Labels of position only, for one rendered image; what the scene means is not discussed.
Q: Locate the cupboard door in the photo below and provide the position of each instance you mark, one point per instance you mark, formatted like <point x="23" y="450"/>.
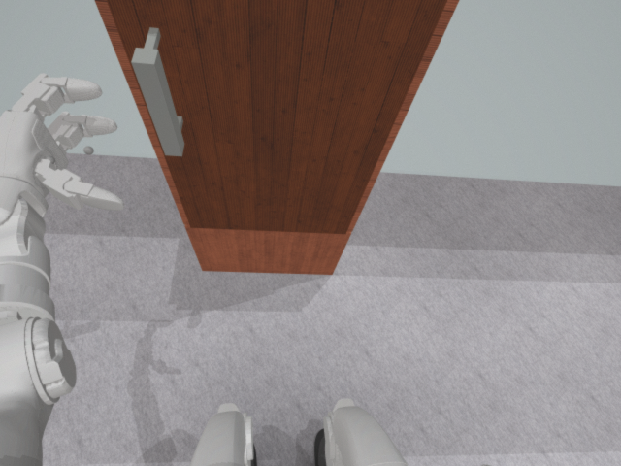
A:
<point x="286" y="104"/>

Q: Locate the right robot shin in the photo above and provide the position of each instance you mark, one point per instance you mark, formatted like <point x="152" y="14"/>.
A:
<point x="341" y="403"/>

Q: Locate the handle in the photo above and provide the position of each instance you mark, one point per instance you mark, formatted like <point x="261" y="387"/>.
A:
<point x="151" y="77"/>

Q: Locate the left robot thigh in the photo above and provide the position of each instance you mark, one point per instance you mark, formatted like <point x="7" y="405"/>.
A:
<point x="227" y="440"/>

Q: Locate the robot left forearm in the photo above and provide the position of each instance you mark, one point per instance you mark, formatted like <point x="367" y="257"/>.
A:
<point x="24" y="258"/>

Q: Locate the robot left upper arm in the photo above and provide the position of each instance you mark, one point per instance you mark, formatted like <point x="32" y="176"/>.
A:
<point x="36" y="368"/>

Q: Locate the left robot hand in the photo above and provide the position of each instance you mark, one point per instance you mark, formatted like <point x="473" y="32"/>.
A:
<point x="25" y="142"/>

